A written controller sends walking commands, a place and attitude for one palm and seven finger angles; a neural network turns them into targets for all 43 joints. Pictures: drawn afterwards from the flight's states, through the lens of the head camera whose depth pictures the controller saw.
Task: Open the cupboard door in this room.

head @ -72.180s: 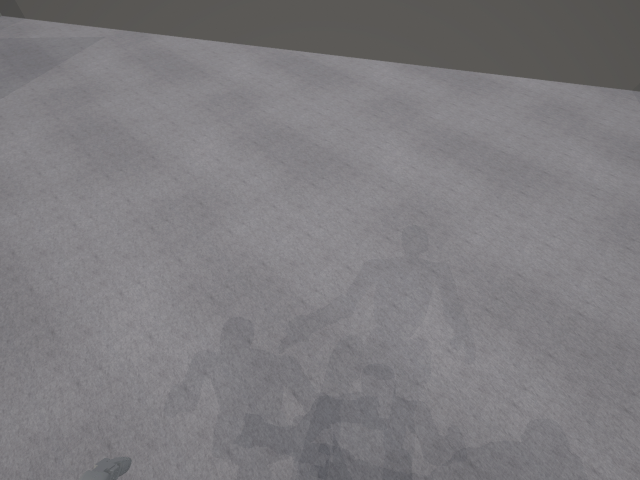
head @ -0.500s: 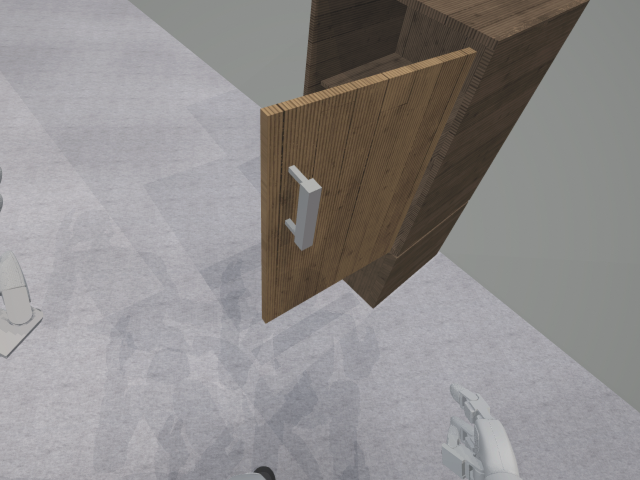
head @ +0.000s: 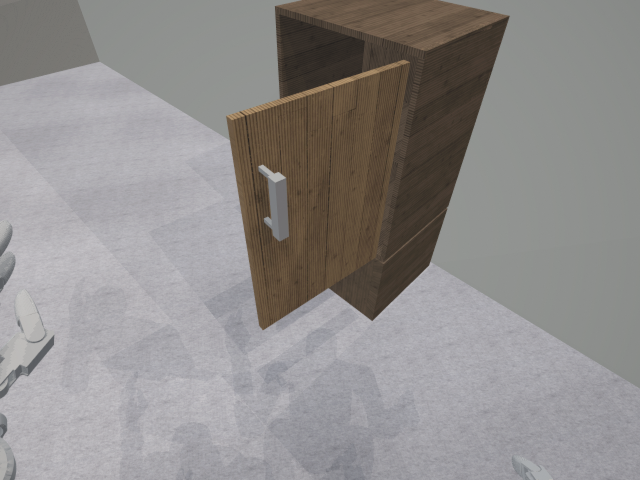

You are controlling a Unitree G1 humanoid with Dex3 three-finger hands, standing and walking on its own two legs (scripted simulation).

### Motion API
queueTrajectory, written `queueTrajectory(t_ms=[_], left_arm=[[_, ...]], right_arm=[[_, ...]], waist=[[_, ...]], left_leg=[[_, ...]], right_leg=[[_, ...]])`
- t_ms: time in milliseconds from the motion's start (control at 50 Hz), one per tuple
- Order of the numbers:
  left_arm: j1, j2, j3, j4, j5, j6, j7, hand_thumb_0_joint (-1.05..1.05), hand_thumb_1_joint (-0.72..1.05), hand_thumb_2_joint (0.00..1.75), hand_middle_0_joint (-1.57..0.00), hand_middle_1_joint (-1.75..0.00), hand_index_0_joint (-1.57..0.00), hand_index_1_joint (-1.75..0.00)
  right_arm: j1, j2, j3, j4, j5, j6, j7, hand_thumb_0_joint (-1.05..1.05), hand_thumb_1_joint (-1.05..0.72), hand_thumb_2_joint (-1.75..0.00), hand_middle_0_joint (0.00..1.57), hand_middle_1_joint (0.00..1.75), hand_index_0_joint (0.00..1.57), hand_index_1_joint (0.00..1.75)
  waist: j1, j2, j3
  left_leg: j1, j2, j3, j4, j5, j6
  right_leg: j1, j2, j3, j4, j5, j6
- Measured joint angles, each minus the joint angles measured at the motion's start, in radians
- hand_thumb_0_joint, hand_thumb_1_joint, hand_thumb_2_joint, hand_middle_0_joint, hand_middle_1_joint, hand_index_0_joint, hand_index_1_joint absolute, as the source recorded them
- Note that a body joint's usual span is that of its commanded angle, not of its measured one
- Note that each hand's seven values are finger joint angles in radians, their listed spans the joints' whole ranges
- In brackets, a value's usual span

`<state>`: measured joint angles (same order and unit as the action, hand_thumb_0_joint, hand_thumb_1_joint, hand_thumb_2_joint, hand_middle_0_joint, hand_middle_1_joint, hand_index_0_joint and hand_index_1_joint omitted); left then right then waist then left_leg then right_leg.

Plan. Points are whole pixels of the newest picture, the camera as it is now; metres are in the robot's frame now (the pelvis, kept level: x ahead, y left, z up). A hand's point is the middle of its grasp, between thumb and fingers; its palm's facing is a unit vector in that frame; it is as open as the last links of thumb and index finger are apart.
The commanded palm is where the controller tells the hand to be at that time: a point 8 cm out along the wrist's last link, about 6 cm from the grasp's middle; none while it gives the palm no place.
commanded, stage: stop stepping back and stand still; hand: left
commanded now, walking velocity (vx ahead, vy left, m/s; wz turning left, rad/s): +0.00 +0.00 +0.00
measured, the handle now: (272, 202) +0.59 +0.12 +0.02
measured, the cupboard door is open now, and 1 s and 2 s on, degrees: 83 83 83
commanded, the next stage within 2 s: let the arm hang, fingers relaxed in 0.32 s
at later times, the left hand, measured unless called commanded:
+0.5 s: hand (80, 404) +0.19 +0.27 +0.06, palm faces +0.26 -0.86 -0.45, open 7.4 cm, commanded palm none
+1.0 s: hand out of the picture -0.11 +0.20 -0.15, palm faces +0.09 -0.96 -0.26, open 7.3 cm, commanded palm none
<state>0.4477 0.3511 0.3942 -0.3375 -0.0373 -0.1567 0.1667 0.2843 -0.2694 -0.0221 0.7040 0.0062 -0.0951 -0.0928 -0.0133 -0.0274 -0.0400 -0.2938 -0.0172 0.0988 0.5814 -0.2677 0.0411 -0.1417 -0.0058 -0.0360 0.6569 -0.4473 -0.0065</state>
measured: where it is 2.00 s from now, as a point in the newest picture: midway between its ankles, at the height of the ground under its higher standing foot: outside the picture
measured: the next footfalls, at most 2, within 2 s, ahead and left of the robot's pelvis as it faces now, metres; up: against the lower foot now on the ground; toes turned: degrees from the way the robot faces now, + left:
none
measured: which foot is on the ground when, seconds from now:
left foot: down 0.00-1.00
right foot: down 0.00-1.00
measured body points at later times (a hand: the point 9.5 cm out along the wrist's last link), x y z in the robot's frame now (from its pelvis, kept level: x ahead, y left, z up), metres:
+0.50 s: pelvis -0.04 +0.01 +0.01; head -0.01 +0.00 +0.46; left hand +0.17 +0.31 +0.09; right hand +0.13 -0.24 -0.09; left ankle -0.02 +0.12 -0.73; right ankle -0.05 -0.10 -0.71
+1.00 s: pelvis -0.07 +0.00 +0.01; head -0.06 -0.01 +0.46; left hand -0.12 +0.25 -0.13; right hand -0.07 -0.22 -0.15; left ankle -0.02 +0.12 -0.73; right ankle -0.05 -0.10 -0.73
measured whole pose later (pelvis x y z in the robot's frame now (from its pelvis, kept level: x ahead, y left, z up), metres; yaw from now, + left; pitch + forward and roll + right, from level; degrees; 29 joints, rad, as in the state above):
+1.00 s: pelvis -0.07 +0.00 +0.01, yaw +4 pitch -2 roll -1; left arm 0.32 0.21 0.02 1.11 0.01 0.04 0.02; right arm 0.30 -0.17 -0.01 1.09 -0.03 0.04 -0.02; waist 0.00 0.04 0.06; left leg -0.27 -0.01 -0.04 0.46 -0.15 0.00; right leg -0.19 0.04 -0.02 0.45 -0.23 -0.03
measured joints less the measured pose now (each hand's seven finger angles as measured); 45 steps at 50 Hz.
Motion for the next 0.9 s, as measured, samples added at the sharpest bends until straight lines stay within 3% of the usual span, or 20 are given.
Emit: queueTrajectory(t_ms=[80,160,260,340,420,460,540,600,660,720,820,900], left_arm=[[0.047,0.055,0.006,-0.109,0.004,-0.011,-0.013,0.02,0.89,0.90,-0.21,-0.30,-0.21,-0.30],[0.120,0.101,0.033,-0.179,0.009,-0.058,-0.023,0.02,0.89,0.90,-0.22,-0.30,-0.22,-0.30],[0.175,0.073,0.054,-0.127,0.000,-0.089,-0.017,0.01,0.88,0.89,-0.22,-0.30,-0.22,-0.30],[0.113,0.027,0.028,-0.027,0.005,-0.062,-0.008,0.01,0.89,0.90,-0.21,-0.30,-0.22,-0.30],[0.041,-0.013,-0.021,-0.020,0.009,-0.010,-0.008,0.01,0.89,0.90,-0.21,-0.30,-0.21,-0.30],[-0.028,-0.007,-0.091,0.102,0.037,-0.020,-0.042,0.01,0.89,0.90,-0.21,-0.30,-0.21,-0.30],[-0.195,-0.025,-0.261,0.532,0.062,0.137,-0.126,0.01,0.90,0.90,-0.20,-0.30,-0.20,-0.30],[-0.239,-0.067,-0.345,0.800,0.070,0.190,-0.157,0.01,0.90,0.90,-0.20,-0.30,-0.20,-0.30],[-0.229,-0.130,-0.398,1.004,0.073,0.202,-0.169,0.01,0.90,0.90,-0.20,-0.30,-0.20,-0.30],[-0.189,-0.181,-0.419,1.150,0.061,0.210,-0.166,0.01,0.92,0.89,-0.21,-0.30,-0.21,-0.30],[-0.169,-0.149,-0.388,1.292,0.054,0.200,-0.153,-0.01,0.98,0.89,-0.21,-0.30,-0.21,-0.30],[-0.147,-0.141,-0.383,1.374,0.053,0.195,-0.155,0.00,0.95,0.89,-0.21,-0.30,-0.21,-0.30]], right_arm=[[-0.036,0.050,0.018,-0.050,-0.011,-0.042,0.017,0.02,-0.90,-0.90,0.20,0.30,0.19,0.29],[-0.034,0.079,0.031,-0.087,-0.011,-0.040,0.028,0.02,-0.90,-0.90,0.20,0.30,0.20,0.29],[-0.024,0.073,0.028,-0.047,-0.008,-0.008,0.033,0.01,-0.90,-0.90,0.20,0.30,0.20,0.30],[-0.021,0.048,0.030,-0.027,-0.006,-0.022,0.014,0.01,-0.90,-0.90,0.20,0.30,0.20,0.30],[-0.056,0.046,0.022,-0.008,-0.008,-0.028,0.005,0.02,-0.90,-0.90,0.20,0.30,0.20,0.30],[-0.089,0.031,0.008,0.025,-0.009,-0.058,0.046,0.02,-0.90,-0.90,0.20,0.30,0.20,0.29],[-0.163,-0.016,0.005,0.064,-0.027,0.013,0.083,0.01,-0.90,-0.90,0.20,0.30,0.20,0.30],[-0.180,-0.011,0.011,0.077,-0.037,0.046,0.087,0.01,-0.90,-0.90,0.20,0.30,0.20,0.30],[-0.169,0.003,0.011,0.120,-0.027,0.077,0.087,0.01,-0.90,-0.90,0.20,0.30,0.20,0.29],[-0.122,0.026,0.013,0.181,-0.030,0.109,0.083,0.01,-0.91,-0.90,0.20,0.30,0.20,0.29],[-0.050,0.066,0.023,0.292,-0.034,0.135,0.077,0.01,-0.91,-0.90,0.20,0.30,0.19,0.29],[-0.013,0.081,0.022,0.347,-0.034,0.139,0.072,0.01,-0.91,-0.90,0.20,0.30,0.19,0.29]], waist=[[-0.035,-0.023,0.036],[-0.047,0.024,0.045],[0.015,0.048,0.014],[0.024,0.065,0.035],[0.041,0.038,0.082],[0.039,0.040,0.081],[0.000,0.060,0.075],[-0.017,0.033,0.089],[-0.024,0.027,0.111],[-0.025,0.017,0.104],[0.005,0.015,0.107],[0.012,0.045,0.109]], left_leg=[[-0.010,0.003,0.007,-0.010,0.031,-0.004],[-0.041,0.031,-0.032,0.001,0.021,-0.024],[-0.110,0.012,-0.079,0.230,-0.065,-0.052],[-0.001,0.037,-0.079,0.009,0.044,-0.034],[0.057,0.023,-0.073,-0.070,0.007,-0.034],[0.035,0.015,-0.075,-0.068,0.029,-0.026],[-0.007,-0.021,-0.091,-0.071,0.049,-0.006],[-0.024,-0.041,-0.083,-0.053,0.057,-0.009],[-0.021,-0.022,-0.097,-0.023,0.045,-0.029],[-0.009,-0.010,-0.123,-0.039,0.059,-0.038],[0.005,0.008,-0.152,-0.071,0.084,-0.046],[0.012,0.012,-0.152,-0.099,0.104,-0.043]], right_leg=[[-0.062,0.002,0.015,0.025,-0.016,0.013],[-0.048,0.035,-0.025,-0.076,0.081,-0.044],[-0.043,0.042,0.005,-0.172,0.138,-0.050],[-0.028,0.039,-0.011,-0.181,0.139,-0.034],[-0.021,0.023,-0.010,-0.162,0.130,-0.023],[-0.071,0.014,-0.009,-0.102,0.151,-0.013],[-0.177,0.004,0.050,0.072,0.002,-0.005],[-0.162,-0.007,0.077,0.005,0.077,-0.004],[-0.129,0.012,0.063,-0.037,0.136,-0.011],[-0.099,0.025,0.037,-0.075,0.136,-0.020],[-0.059,0.045,0.011,-0.156,0.183,-0.028],[-0.046,0.048,0.011,-0.196,0.212,-0.026]])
